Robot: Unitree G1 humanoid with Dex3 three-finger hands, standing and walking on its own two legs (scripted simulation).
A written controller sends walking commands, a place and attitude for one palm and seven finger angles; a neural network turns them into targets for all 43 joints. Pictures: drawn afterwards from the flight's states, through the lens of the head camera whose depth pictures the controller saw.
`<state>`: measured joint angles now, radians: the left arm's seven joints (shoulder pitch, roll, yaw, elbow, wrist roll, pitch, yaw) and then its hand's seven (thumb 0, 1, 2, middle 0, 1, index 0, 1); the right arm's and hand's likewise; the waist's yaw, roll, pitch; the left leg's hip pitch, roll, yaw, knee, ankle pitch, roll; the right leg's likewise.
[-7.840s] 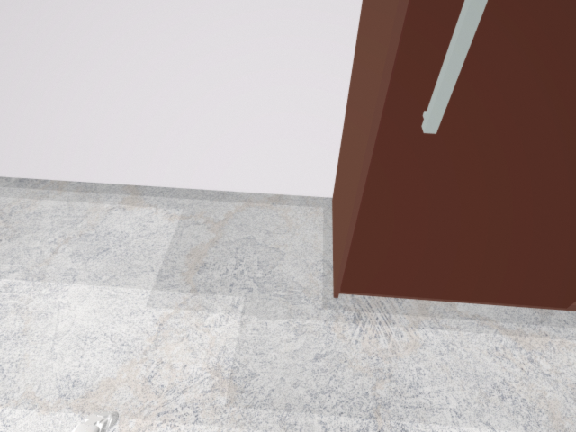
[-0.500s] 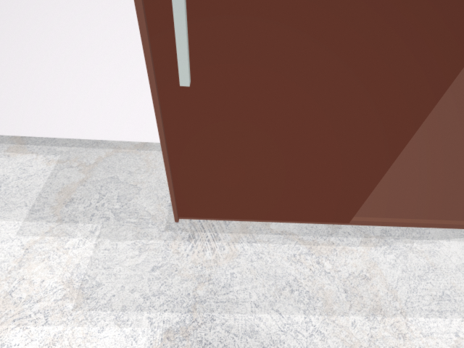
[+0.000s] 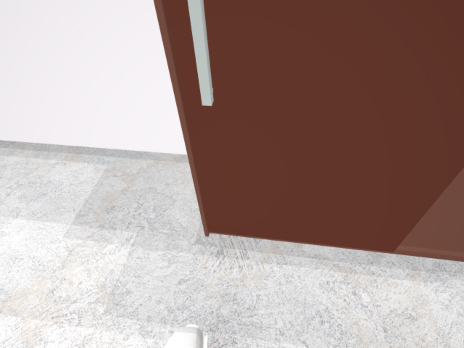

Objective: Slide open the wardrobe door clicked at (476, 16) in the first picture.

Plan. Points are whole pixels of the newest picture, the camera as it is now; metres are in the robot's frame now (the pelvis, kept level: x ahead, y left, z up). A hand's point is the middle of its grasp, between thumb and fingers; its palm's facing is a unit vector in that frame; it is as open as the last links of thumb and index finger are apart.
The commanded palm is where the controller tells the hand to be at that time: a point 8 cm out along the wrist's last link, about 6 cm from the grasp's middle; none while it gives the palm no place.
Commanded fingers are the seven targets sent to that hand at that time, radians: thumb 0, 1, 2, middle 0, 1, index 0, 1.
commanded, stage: take the last steps up to it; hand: left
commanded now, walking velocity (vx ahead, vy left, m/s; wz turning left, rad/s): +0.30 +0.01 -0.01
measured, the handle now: (203, 44) +0.72 +0.13 +0.20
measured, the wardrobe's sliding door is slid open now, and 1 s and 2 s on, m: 0.00 0.00 0.00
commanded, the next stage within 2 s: come to a stop and stand still in 0.50 s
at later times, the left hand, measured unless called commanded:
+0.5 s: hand (141, 298) +0.25 +0.24 -0.16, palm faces +0.04 -0.98 -0.20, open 7.3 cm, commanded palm none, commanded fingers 0.00 0.90 0.90 -0.20 -0.30 -0.20 -0.30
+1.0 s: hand (153, 279) +0.30 +0.23 -0.19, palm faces +0.03 -0.97 -0.22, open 7.3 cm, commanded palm none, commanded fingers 0.00 0.90 0.90 -0.20 -0.30 -0.20 -0.30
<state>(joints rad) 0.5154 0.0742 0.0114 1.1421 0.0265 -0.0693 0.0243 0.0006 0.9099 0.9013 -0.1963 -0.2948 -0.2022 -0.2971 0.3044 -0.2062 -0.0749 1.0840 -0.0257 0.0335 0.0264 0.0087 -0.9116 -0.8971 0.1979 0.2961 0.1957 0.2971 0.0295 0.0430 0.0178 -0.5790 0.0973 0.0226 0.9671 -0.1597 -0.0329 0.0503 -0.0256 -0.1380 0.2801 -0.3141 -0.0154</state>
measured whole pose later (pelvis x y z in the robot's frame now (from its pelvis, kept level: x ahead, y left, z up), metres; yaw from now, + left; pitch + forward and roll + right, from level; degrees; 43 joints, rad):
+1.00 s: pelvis +0.22 +0.05 -0.02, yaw -1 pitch -1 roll +0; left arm 0.14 0.16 0.06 1.00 0.03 0.03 0.04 -0.01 0.92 0.90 -0.20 -0.30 -0.21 -0.30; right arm 0.20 -0.17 -0.06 1.04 0.00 0.04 -0.02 0.01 -0.92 -0.90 0.20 0.30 0.20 0.30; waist 0.01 0.00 0.11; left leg -0.34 0.03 0.05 0.77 -0.42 -0.05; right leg -0.33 -0.08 -0.14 0.55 -0.19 -0.01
